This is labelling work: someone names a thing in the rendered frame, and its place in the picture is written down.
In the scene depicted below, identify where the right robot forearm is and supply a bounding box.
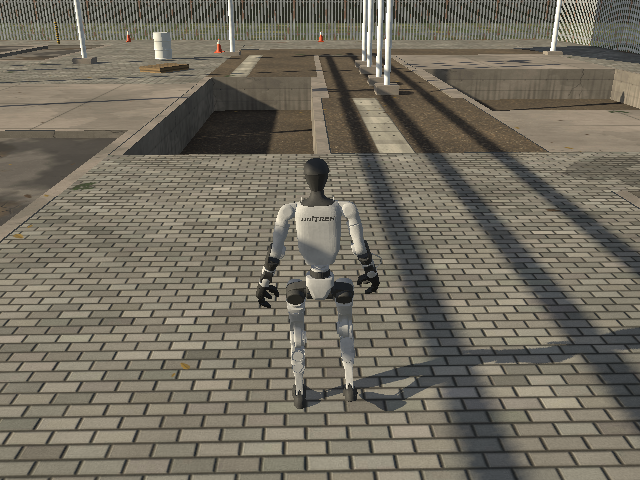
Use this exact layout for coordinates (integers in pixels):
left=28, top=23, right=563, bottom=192
left=357, top=240, right=377, bottom=278

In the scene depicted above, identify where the right robot upper arm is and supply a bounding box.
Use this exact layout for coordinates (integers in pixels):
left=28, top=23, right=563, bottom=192
left=338, top=201, right=367, bottom=256

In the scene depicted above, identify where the left robot hand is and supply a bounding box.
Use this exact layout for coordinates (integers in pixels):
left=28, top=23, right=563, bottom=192
left=256, top=283, right=279, bottom=308

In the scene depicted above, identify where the right robot foot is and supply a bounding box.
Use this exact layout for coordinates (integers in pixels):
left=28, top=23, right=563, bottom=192
left=343, top=384, right=358, bottom=402

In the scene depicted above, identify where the left robot upper arm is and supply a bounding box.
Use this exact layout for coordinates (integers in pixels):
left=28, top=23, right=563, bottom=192
left=269, top=202, right=297, bottom=259

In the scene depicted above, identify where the right robot hand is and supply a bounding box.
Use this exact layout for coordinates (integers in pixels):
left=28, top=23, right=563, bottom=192
left=357, top=273, right=380, bottom=294

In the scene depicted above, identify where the left robot forearm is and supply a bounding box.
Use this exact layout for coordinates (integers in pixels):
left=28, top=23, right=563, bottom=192
left=259, top=243, right=280, bottom=287

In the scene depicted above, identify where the robot right thigh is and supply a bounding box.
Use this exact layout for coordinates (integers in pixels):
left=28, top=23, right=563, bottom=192
left=333, top=278, right=354, bottom=338

